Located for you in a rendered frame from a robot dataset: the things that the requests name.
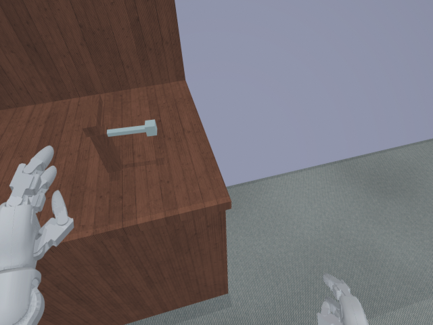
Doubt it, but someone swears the right robot hand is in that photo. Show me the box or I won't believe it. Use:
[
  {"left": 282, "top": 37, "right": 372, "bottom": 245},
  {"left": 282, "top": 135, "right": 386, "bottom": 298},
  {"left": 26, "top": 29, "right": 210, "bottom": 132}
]
[{"left": 317, "top": 274, "right": 369, "bottom": 325}]

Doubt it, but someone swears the left robot hand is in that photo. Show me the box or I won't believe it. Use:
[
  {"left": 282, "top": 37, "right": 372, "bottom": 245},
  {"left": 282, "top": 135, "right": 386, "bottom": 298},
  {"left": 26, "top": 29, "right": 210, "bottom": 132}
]
[{"left": 0, "top": 146, "right": 74, "bottom": 272}]

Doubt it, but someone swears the robot left forearm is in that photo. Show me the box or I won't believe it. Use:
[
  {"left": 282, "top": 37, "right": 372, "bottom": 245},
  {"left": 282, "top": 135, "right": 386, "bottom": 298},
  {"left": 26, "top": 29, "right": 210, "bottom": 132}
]
[{"left": 0, "top": 267, "right": 45, "bottom": 325}]

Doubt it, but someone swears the tap lever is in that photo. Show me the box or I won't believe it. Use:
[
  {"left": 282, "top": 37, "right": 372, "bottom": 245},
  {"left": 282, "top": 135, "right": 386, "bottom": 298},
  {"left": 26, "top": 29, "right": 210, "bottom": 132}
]
[{"left": 107, "top": 119, "right": 157, "bottom": 137}]

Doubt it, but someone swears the counter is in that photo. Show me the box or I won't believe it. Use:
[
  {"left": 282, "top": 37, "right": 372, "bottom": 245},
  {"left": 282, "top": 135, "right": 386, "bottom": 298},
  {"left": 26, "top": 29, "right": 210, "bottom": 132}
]
[{"left": 0, "top": 0, "right": 231, "bottom": 325}]

